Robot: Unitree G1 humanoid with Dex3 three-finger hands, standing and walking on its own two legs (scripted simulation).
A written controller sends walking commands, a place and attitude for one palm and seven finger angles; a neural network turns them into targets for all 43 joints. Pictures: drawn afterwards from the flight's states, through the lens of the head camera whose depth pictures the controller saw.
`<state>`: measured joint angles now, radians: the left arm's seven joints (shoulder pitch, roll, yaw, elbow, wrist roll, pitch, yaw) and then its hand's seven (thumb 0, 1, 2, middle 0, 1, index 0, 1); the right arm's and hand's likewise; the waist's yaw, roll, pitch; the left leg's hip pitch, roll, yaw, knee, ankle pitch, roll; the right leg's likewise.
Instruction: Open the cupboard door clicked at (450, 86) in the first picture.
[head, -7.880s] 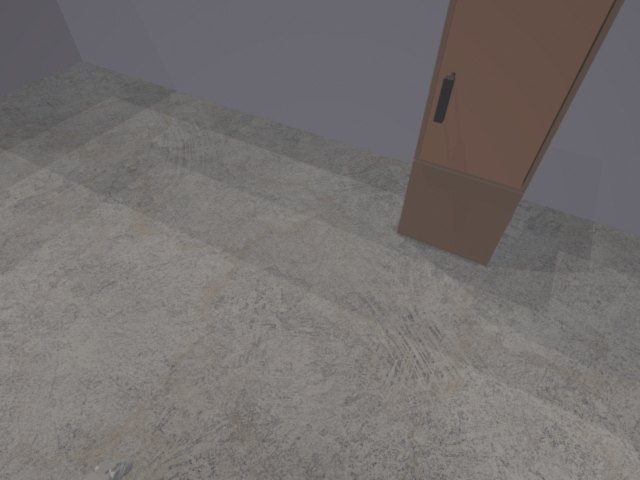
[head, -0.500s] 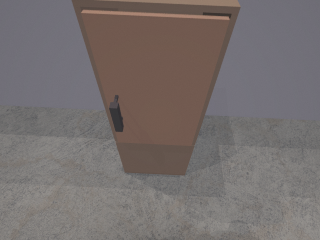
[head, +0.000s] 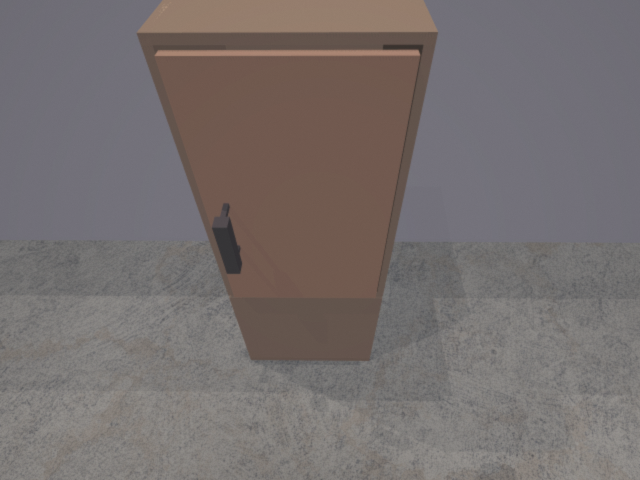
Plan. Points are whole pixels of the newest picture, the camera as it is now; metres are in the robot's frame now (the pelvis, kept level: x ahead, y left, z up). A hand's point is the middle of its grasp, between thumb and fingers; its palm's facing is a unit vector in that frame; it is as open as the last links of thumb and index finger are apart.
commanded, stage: come to a stop and stand still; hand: left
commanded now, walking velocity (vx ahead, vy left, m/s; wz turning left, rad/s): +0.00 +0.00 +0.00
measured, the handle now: (230, 238) +0.54 +0.21 -0.09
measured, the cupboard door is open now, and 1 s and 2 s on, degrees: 0 0 0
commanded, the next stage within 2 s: look again from close up in 0.08 s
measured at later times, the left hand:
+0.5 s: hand out of the picture +0.04 +0.17 -0.17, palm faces +0.00 -0.98 -0.22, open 7.3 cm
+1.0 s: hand (190, 376) +0.24 +0.19 -0.01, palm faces +0.21 -0.98 -0.05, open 7.7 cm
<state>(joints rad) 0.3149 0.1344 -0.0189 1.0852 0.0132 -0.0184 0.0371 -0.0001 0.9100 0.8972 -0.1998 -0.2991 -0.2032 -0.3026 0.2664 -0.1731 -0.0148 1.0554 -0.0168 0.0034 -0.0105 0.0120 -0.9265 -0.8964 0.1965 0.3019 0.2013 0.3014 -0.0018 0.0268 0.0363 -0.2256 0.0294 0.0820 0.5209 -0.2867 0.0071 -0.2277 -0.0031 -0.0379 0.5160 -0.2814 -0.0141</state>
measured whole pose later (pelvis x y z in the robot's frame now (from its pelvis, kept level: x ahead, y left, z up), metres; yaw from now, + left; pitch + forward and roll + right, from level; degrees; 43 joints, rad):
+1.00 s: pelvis +0.01 -0.01 -0.02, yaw +2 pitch +8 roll +1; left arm 0.26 0.16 0.15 0.27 -0.19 -0.35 -0.07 0.00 0.80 0.85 -0.21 -0.37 -0.21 -0.37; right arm 0.20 -0.24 -0.05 0.74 0.00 -0.25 -0.04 0.01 -0.91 -0.90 0.20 0.30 0.20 0.30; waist -0.01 0.00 -0.10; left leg -0.48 0.01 0.06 0.72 -0.37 0.00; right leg -0.50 -0.03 -0.05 0.77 -0.41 -0.02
